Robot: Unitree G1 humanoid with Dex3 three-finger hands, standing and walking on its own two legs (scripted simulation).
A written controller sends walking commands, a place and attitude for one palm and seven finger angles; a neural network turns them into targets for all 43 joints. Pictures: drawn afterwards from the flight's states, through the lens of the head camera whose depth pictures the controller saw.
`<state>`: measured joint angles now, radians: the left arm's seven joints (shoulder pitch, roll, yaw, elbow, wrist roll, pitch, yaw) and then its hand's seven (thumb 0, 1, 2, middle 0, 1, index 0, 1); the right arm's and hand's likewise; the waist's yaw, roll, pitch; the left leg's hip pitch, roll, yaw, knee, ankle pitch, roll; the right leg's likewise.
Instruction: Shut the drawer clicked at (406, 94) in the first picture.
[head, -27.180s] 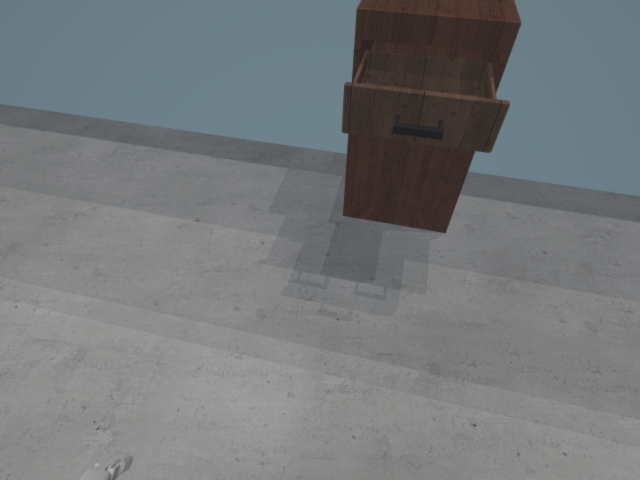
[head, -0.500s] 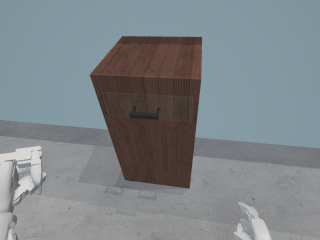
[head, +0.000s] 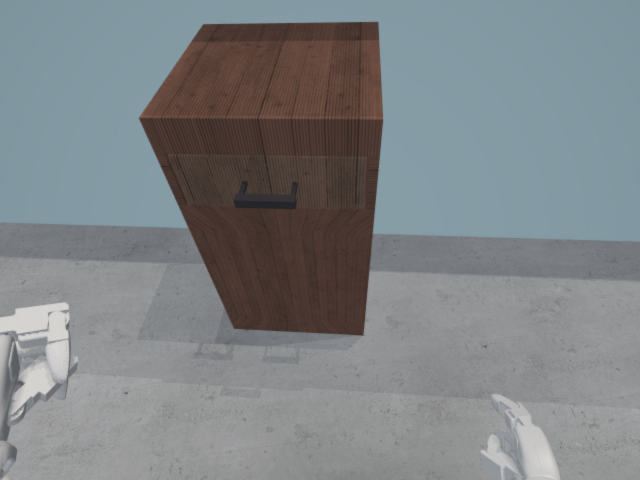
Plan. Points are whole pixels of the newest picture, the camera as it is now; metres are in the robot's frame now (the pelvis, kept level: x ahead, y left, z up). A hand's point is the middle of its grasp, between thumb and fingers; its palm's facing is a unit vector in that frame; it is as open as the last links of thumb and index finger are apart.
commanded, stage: step back with the hand held close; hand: left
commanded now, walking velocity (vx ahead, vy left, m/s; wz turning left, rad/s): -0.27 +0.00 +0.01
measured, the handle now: (267, 194) +0.66 +0.15 -0.08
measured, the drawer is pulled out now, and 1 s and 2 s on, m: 0.00 0.00 0.00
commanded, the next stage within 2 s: stop stepping back and stand still in 1.26 s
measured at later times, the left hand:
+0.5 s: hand (14, 457) +0.12 +0.24 +0.15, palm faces +0.37 -0.80 -0.47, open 3.3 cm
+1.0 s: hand out of the picture +0.07 +0.22 +0.15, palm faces +0.25 -0.82 -0.52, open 3.2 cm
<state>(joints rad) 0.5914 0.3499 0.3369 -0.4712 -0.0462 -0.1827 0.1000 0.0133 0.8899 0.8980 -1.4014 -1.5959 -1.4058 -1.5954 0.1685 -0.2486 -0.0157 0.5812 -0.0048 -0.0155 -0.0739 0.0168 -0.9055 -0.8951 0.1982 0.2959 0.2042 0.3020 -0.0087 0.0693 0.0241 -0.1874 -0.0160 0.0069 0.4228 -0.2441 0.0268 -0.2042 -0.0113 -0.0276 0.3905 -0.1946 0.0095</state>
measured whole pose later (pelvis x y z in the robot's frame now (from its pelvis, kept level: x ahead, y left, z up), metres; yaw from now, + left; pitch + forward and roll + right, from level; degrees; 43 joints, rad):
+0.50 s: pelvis -0.07 +0.01 -0.01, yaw +0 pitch +0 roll -1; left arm 0.60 0.36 0.35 -0.55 -0.01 -0.24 0.13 0.01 0.89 0.90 -1.40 -1.60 -1.41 -1.60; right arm 0.19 -0.22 -0.01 0.54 0.00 -0.02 -0.08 0.02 -0.90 -0.89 0.20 0.30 0.21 0.30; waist 0.01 0.03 0.02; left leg -0.38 -0.02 0.00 0.61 -0.29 0.04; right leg -0.36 -0.01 -0.04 0.50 -0.15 0.01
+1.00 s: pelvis -0.13 +0.00 -0.01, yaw +1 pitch +2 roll -3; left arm 0.65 0.45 0.38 -0.61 -0.03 -0.30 0.11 0.01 0.88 0.90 -1.40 -1.60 -1.41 -1.59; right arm 0.13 -0.20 -0.02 0.58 0.01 -0.05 -0.07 0.02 -0.90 -0.89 0.20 0.30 0.21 0.30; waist -0.03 0.02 0.04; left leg -0.47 0.02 -0.02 0.50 -0.09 0.02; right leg -0.29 0.08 0.05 0.50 -0.25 0.00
